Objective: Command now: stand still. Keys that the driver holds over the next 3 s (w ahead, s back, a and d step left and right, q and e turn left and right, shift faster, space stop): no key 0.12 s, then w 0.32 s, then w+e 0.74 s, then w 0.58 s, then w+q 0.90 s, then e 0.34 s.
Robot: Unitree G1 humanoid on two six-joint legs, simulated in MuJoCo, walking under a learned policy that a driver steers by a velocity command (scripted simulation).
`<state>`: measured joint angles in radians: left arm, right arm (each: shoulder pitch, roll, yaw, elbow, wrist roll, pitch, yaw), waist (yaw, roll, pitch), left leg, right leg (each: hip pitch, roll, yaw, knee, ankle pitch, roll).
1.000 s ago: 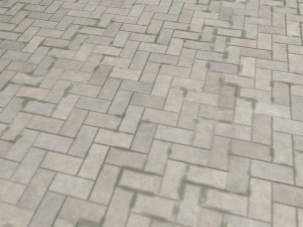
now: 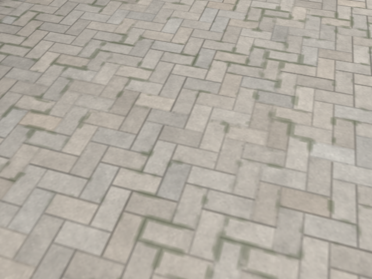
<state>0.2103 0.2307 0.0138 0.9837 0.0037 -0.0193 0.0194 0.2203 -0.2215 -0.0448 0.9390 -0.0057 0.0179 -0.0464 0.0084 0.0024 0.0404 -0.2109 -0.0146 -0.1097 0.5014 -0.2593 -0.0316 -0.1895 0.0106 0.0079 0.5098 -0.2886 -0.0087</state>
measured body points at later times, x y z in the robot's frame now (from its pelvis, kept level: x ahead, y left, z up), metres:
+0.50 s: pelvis +0.08 +0.04 +0.00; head +0.08 +0.06 +0.45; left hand +0.14 +0.31 -0.14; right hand +0.06 -0.22 -0.13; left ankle +0.03 +0.13 -0.74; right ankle +0.02 -0.10 -0.66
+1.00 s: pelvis +0.34 -0.03 +0.00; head +0.37 -0.04 +0.44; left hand +0.53 +0.20 -0.12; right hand +0.35 -0.31 -0.13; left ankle +0.28 +0.14 -0.63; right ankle +0.38 -0.10 -0.74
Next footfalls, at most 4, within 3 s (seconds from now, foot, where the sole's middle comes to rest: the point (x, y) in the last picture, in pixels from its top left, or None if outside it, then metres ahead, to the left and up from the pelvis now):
0.86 right None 0.43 -0.11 -0.77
1.34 left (200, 218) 0.76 -0.01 -0.77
1.84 right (282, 190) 0.89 -0.36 -0.77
2.40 left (242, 129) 1.24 -0.23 -0.77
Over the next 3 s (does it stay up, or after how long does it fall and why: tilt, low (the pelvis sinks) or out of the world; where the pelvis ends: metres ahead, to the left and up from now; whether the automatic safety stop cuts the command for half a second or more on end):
stays up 1.37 -0.35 -0.01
